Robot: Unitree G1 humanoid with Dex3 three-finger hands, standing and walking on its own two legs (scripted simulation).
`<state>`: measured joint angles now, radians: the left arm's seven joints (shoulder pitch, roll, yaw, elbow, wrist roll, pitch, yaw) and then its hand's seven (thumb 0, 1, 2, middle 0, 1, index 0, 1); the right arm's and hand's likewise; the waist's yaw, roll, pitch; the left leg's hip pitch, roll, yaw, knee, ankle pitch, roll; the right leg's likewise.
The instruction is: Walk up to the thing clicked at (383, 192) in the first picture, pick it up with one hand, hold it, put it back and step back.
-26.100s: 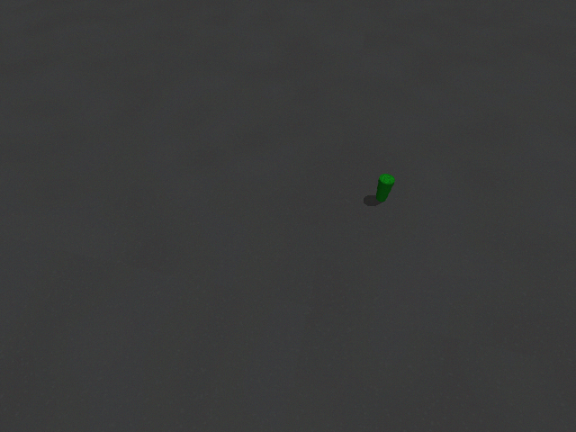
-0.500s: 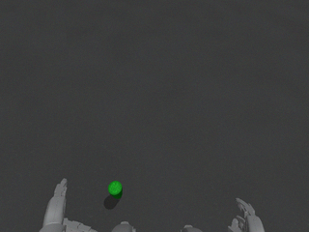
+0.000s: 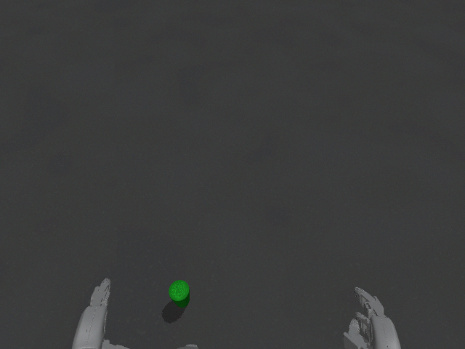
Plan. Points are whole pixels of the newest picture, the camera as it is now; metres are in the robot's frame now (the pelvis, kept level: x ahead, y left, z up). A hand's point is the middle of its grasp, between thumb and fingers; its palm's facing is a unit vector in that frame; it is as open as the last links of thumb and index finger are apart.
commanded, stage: home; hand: left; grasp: from the side
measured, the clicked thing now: (181, 295) +0.40 +0.20 -0.65
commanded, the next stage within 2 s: stand in 1.26 s
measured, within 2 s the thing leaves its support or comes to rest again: neither
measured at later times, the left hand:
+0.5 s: hand (134, 339) +0.16 +0.17 -0.06, palm faces +0.11 -0.95 -0.28, open 17.4 cm
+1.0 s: hand (134, 335) +0.16 +0.17 -0.06, palm faces +0.11 -0.95 -0.28, open 17.4 cm
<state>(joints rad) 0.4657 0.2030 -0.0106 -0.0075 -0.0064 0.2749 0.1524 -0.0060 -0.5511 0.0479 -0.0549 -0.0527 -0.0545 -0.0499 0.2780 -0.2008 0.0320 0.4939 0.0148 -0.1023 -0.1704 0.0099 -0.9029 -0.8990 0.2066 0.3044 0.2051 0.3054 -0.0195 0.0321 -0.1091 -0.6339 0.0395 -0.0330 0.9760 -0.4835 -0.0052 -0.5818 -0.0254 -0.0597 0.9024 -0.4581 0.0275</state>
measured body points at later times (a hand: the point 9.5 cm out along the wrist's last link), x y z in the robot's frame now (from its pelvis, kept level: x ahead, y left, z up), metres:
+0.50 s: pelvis -0.01 -0.01 +0.00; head +0.01 +0.00 +0.45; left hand +0.15 +0.22 -0.04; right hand +0.15 -0.25 -0.07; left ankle +0.00 +0.12 -0.69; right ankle +0.00 -0.14 -0.69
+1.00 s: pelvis +0.00 -0.01 +0.00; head +0.02 +0.00 +0.45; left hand +0.16 +0.22 -0.04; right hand +0.16 -0.25 -0.07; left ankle +0.00 +0.12 -0.69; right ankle +0.00 -0.14 -0.69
